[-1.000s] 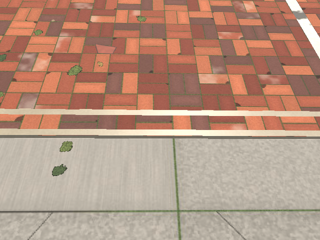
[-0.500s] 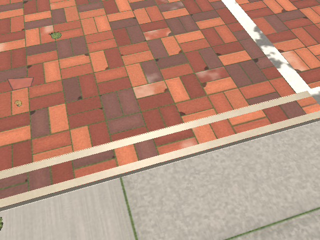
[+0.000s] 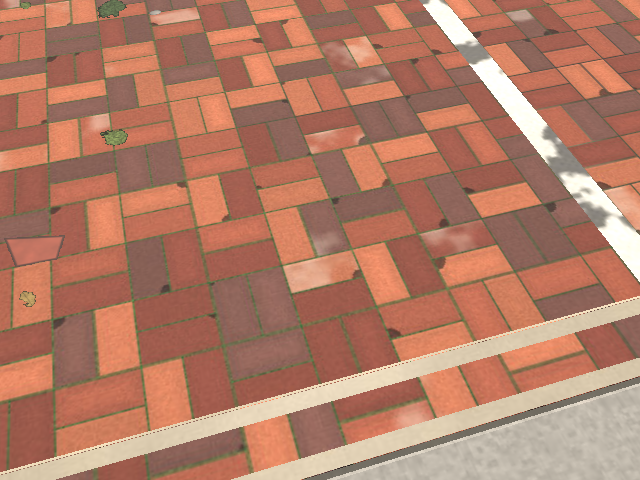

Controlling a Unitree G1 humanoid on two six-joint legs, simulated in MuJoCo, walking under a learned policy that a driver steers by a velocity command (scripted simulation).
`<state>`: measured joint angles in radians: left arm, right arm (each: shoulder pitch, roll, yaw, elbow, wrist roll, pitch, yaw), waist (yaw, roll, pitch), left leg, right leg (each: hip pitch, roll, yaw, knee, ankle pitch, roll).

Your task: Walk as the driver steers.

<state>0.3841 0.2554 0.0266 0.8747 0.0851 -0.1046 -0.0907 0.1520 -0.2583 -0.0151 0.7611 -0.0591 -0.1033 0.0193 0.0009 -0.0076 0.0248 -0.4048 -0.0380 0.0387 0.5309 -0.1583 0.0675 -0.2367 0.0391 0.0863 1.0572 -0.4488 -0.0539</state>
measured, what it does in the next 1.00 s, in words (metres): walks ahead, turning left: right foot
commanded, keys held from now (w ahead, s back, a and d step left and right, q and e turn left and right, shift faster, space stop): w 0.36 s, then w+q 0.64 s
